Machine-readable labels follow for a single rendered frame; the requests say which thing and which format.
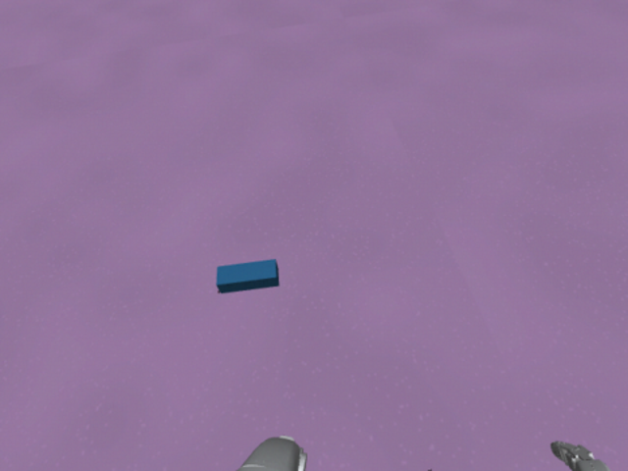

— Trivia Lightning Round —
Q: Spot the right robot hand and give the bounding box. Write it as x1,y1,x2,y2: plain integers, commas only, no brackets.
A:
550,442,610,471

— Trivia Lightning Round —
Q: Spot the carton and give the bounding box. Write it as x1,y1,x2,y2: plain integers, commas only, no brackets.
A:
216,259,279,293

